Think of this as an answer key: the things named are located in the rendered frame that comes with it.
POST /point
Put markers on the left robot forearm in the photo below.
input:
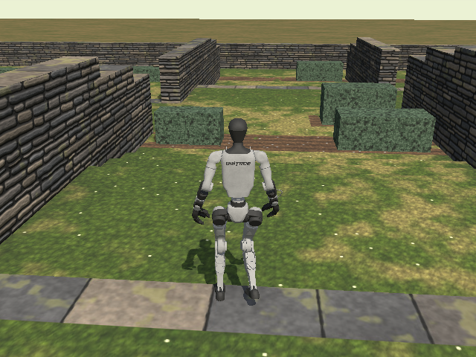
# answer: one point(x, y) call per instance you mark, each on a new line
point(200, 198)

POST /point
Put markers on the right robot forearm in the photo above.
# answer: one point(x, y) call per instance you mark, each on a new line
point(272, 196)

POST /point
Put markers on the robot right upper arm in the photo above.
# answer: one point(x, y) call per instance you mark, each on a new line
point(265, 169)

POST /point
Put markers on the humanoid robot torso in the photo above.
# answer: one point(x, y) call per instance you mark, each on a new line
point(238, 181)

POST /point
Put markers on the robot left upper arm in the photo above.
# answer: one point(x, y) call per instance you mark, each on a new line
point(213, 159)

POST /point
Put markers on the robot left hand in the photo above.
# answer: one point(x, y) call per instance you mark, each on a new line
point(204, 213)

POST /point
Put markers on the robot right hand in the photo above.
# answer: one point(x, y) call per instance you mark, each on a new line
point(268, 206)

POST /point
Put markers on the right robot thigh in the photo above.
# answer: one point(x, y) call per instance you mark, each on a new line
point(255, 218)

